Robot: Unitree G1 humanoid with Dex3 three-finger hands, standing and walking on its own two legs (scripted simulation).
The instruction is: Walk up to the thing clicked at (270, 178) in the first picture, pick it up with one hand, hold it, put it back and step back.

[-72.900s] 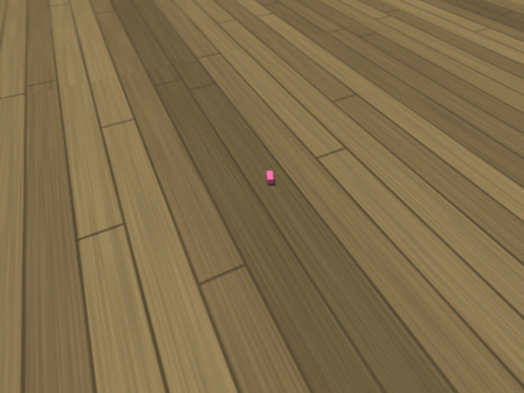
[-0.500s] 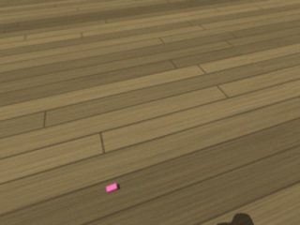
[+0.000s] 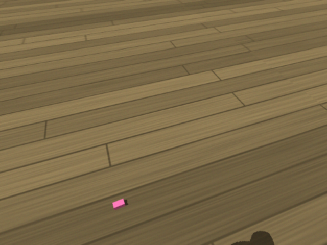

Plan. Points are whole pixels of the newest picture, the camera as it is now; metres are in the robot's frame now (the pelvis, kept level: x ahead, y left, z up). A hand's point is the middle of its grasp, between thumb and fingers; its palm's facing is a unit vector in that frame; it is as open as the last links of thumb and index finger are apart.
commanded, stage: stand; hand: left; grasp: from above
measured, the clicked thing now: (119, 204) +0.52 +0.31 -0.76
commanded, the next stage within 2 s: step back in 1.30 s
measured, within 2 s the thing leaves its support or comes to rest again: neither
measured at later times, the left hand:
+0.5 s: hand out of the picture +0.09 +0.24 -0.16, palm faces +0.02 -0.94 -0.34, open 7.4 cm
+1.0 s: hand out of the picture +0.10 +0.25 -0.16, palm faces +0.01 -0.94 -0.34, open 7.4 cm
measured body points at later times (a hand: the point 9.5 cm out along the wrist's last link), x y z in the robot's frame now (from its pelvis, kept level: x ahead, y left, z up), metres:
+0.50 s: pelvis +0.02 +0.00 +0.00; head +0.03 -0.01 +0.45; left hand +0.08 +0.29 -0.13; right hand +0.08 -0.29 -0.14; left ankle +0.00 +0.12 -0.75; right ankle +0.02 -0.13 -0.75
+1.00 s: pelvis +0.02 +0.00 +0.00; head +0.03 +0.00 +0.45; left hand +0.10 +0.29 -0.13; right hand +0.09 -0.30 -0.14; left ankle +0.00 +0.12 -0.75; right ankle +0.02 -0.13 -0.75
